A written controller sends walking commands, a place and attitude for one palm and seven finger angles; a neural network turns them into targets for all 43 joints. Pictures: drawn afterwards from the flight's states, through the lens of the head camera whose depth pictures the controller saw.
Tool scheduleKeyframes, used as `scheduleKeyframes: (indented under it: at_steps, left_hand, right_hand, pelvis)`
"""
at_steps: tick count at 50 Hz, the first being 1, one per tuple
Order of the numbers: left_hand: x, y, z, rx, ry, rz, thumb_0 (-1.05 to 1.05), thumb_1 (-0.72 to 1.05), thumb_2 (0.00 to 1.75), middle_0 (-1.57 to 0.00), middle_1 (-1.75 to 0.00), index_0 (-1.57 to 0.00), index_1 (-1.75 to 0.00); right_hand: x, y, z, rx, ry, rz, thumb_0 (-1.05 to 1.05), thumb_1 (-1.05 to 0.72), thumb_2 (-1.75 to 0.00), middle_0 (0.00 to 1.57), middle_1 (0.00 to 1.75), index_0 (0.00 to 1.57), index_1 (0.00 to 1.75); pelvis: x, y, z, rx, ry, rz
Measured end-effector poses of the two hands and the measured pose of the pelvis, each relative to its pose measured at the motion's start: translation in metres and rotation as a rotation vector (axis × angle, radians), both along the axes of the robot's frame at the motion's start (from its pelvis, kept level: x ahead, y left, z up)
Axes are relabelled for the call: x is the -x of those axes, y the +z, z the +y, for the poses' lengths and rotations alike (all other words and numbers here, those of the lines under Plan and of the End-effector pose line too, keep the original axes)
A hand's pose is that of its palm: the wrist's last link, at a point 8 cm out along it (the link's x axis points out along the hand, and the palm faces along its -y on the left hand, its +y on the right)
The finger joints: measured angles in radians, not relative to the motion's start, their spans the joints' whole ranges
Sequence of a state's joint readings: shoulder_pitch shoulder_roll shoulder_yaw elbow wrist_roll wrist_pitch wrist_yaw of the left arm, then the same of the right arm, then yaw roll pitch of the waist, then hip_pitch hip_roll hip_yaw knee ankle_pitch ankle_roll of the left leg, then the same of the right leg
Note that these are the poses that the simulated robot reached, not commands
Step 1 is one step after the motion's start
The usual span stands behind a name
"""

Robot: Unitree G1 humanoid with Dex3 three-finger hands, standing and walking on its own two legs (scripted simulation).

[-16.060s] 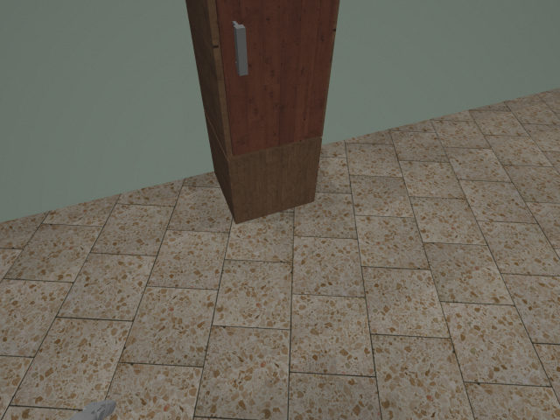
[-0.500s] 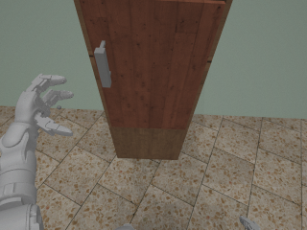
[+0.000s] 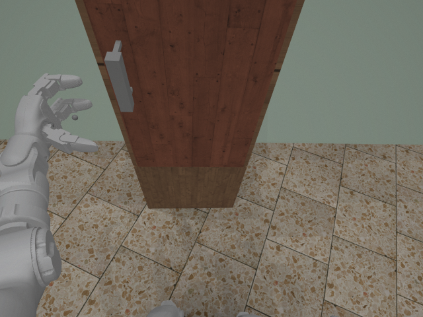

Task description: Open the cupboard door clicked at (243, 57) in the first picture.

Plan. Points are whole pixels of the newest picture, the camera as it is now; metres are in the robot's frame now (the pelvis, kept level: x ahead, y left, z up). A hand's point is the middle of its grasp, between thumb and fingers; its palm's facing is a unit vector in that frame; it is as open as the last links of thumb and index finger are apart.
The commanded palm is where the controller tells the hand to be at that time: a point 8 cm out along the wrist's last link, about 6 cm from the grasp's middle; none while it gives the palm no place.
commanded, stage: move the hooked fingers beside the handle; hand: left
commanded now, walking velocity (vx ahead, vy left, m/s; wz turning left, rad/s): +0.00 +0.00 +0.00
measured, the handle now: (122, 77) +0.57 +0.18 +0.10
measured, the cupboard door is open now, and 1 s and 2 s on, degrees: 0 0 0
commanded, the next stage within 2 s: slide the fingers in behind the handle in 1.28 s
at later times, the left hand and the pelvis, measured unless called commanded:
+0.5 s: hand (79, 87) +0.52 +0.25 +0.11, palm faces +0.04 -1.00 +0.02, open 13.9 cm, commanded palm +0.50 +0.30 +0.10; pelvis +0.00 -0.01 -0.01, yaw -1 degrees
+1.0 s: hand (76, 96) +0.51 +0.26 +0.10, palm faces +0.01 -1.00 +0.02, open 14.0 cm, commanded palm +0.49 +0.30 +0.10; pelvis +0.01 +0.01 -0.01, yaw -1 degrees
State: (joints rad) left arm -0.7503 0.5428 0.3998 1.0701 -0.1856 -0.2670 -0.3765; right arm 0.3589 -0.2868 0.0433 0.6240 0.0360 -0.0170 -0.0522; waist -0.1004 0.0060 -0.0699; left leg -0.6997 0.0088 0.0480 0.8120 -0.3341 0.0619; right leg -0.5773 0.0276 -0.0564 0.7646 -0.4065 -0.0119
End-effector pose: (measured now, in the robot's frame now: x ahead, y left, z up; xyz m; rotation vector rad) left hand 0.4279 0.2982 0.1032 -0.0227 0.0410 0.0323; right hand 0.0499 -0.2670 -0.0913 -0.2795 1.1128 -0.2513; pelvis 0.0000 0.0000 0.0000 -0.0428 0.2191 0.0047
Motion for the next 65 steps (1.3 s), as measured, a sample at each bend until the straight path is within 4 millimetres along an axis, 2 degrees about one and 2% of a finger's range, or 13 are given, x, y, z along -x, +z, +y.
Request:
scheduleKeyframes:
  at_steps: [7, 14, 29, 37, 45, 53, 59, 65]
  left_hand:
    - [-0.019, 0.006, 0.008, -0.028, 0.03, -0.041, -0.01, -0.5, 0.3, -0.3, -1.2, -0.3, -1.2]
    - [-0.036, 0.01, 0.007, -0.008, -0.009, -0.008, -0.01, -0.5, 0.3, -0.3, -1.2, -0.3, -1.2]
    - [-0.079, 0.006, 0.009, -0.004, 0.001, -0.013, -0.01, -0.5, 0.3, -0.3, -1.2, -0.3, -1.2]
    - [-0.072, -0.003, 0.019, -0.013, -0.007, 0.001, -0.01, -0.5, 0.3, -0.3, -1.2, -0.3, -1.2]
    - [-0.064, 0.002, 0.02, -0.006, -0.01, -0.041, -0.01, -0.5, 0.3, -0.3, -1.2, -0.3, -1.2]
    - [-0.055, -0.005, 0.009, 0.001, -0.014, -0.012, -0.01, -0.5, 0.3, -0.3, -1.2, -0.3, -1.2]
    - [-0.052, 0.006, 0.003, -0.012, 0.007, -0.073, -0.01, -0.5, 0.3, -0.3, -1.2, -0.3, -1.2]
    - [-0.051, 0.006, 0.002, -0.025, 0.007, -0.017, -0.01, -0.5, 0.3, -0.3, -1.2, -0.3, -1.2]
  right_hand:
    - [0.029, -0.002, -0.014, 0.026, -0.053, 0.092, 0.0, -0.91, -0.9, 0.2, 0.3, 0.2, 0.3]
    - [0.055, -0.004, -0.02, 0.036, -0.098, 0.184, 0.0, -0.91, -0.9, 0.2, 0.3, 0.2, 0.3]
    - [0.077, -0.002, -0.011, 0.045, -0.15, 0.27, 0.0, -0.91, -0.9, 0.2, 0.3, 0.2, 0.3]
    - [0.074, -0.003, 0.004, 0.014, -0.151, 0.298, 0.0, -0.91, -0.9, 0.2, 0.3, 0.2, 0.3]
    - [0.051, -0.005, 0.01, 0.01, -0.121, 0.249, 0.0, -0.91, -0.9, 0.2, 0.3, 0.2, 0.3]
    - [0.032, -0.008, 0.013, 0.009, -0.073, 0.178, 0.0, -0.91, -0.9, 0.2, 0.3, 0.2, 0.3]
    - [0.036, -0.01, 0.013, 0.005, -0.063, 0.164, 0.0, -0.91, -0.9, 0.2, 0.3, 0.2, 0.3]
    - [0.054, -0.012, 0.01, 0.004, -0.082, 0.182, 0.0, -0.91, -0.9, 0.2, 0.3, 0.2, 0.3]
  pelvis:
    - [0.001, -0.005, -0.008, 0.006, -0.006, 0.034]
    - [-0.002, -0.007, -0.011, 0.011, -0.009, 0.061]
    - [-0.006, -0.014, -0.008, 0.025, -0.026, 0.134]
    - [-0.016, -0.012, 0.001, 0.027, -0.035, 0.131]
    - [-0.018, -0.011, 0.008, 0.035, -0.019, 0.11]
    - [-0.01, -0.012, 0.012, 0.036, -0.007, 0.093]
    - [-0.002, -0.014, 0.011, 0.035, -0.006, 0.086]
    - [0.004, -0.015, 0.007, 0.033, -0.003, 0.082]
